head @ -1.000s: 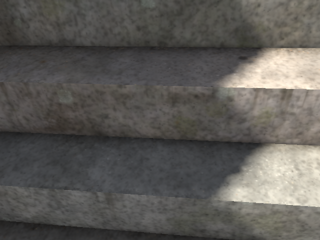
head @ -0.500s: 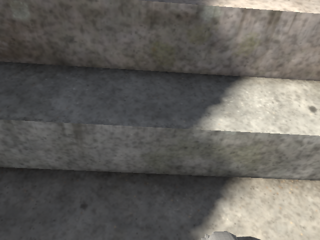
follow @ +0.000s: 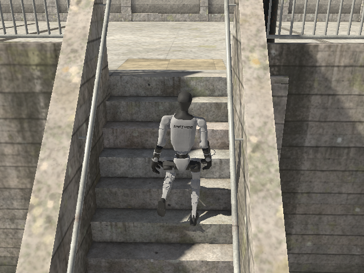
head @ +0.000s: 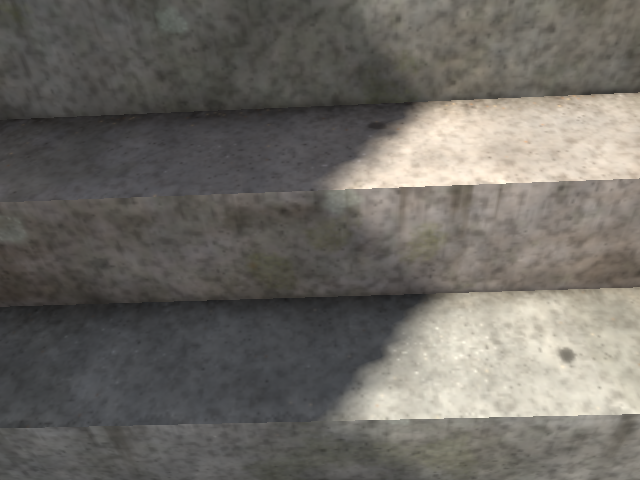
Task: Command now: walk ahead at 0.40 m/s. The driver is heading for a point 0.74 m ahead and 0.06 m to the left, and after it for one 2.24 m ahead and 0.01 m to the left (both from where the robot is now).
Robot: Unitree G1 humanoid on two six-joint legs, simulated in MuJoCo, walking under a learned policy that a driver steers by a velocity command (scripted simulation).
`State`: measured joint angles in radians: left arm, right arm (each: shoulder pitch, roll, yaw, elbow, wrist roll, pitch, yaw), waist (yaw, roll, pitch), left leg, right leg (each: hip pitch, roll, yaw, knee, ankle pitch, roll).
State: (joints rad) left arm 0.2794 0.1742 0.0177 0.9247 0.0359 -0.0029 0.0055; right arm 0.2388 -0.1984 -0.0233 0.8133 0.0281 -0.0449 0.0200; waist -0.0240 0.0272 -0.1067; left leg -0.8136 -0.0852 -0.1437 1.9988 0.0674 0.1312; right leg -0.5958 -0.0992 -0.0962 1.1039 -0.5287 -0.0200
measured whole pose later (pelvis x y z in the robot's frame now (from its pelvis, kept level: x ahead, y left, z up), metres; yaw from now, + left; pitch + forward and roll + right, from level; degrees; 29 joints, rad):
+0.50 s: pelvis +0.16 +0.08 +0.12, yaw +2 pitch +3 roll +5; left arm 0.45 0.12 0.02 1.02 0.00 0.02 0.04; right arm -0.02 -0.06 0.09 0.60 0.02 0.01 0.01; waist 0.00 -0.09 0.00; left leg -0.84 0.05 0.20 1.50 -0.84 0.06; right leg -0.10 -0.24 -0.03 0.44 0.09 0.01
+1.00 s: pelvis +0.29 +0.07 +0.28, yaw +1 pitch +0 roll +0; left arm 0.37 0.21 0.02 0.76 0.08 0.06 0.04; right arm 0.00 -0.19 0.01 0.65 0.00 -0.05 -0.02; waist 0.07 0.00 -0.07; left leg -0.50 0.01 -0.03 1.35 -0.29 0.04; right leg -0.40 0.06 -0.05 0.79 -0.19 -0.14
